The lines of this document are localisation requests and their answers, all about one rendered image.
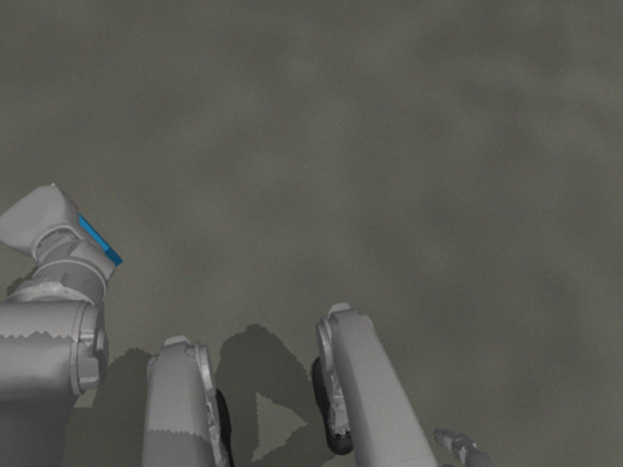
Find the left robot arm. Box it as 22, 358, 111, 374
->
0, 222, 115, 467

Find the left robot foot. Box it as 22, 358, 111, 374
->
215, 388, 235, 467

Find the left robot hand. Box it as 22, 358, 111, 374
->
0, 183, 80, 257

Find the small box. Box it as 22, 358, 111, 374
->
79, 214, 123, 267

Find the right robot foot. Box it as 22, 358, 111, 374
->
312, 357, 353, 455

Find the right robot hand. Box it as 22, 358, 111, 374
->
434, 428, 498, 467

